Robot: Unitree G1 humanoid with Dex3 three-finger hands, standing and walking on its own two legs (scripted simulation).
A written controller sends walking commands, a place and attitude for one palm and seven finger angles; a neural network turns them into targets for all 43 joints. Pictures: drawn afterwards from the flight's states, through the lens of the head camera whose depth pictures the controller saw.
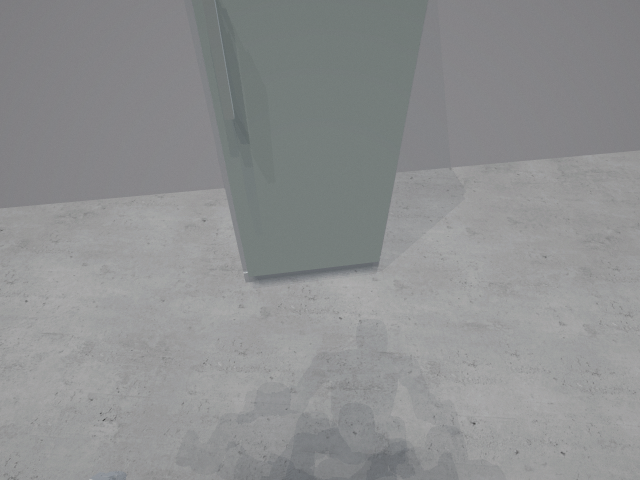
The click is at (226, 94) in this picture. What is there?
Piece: fridge door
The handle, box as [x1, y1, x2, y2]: [202, 0, 233, 119]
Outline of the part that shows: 202,0 224,118 231,119 233,118 233,110 214,0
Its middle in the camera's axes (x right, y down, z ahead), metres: -0.22 -0.40 +0.83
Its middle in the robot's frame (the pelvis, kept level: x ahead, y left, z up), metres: +0.90 +0.28 +0.15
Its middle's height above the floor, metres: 0.92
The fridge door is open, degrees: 0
